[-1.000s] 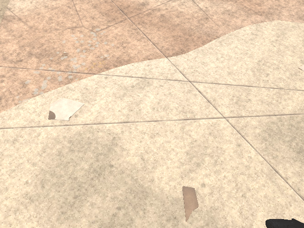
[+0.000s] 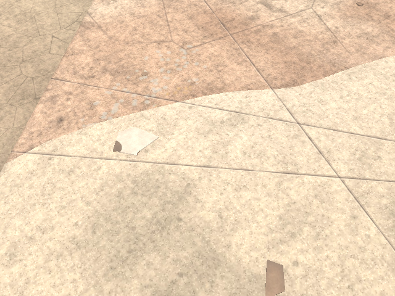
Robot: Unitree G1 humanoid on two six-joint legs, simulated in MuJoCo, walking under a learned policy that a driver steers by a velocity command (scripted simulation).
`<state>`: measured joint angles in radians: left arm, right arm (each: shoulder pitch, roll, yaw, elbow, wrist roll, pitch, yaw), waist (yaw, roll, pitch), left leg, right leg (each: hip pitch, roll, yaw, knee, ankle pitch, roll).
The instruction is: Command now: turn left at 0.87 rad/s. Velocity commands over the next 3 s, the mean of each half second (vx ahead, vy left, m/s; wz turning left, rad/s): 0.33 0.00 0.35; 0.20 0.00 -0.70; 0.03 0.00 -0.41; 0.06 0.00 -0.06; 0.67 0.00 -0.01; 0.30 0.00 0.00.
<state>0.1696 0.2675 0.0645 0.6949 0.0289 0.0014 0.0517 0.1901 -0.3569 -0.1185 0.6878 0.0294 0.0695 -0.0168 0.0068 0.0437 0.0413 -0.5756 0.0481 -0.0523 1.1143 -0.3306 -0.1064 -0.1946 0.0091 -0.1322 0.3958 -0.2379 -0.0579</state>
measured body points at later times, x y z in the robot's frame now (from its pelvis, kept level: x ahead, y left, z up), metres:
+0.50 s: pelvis +0.10 +0.09 +0.00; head +0.11 +0.12 +0.44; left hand +0.19 +0.38 -0.12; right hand +0.18 -0.17 -0.11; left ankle -0.03 +0.15 -0.74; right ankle +0.23 -0.06 -0.66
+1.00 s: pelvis +0.30 +0.13 -0.01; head +0.35 +0.10 +0.43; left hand +0.52 +0.38 -0.09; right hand +0.44 -0.17 -0.09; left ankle +0.45 +0.31 -0.68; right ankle +0.37 +0.06 -0.74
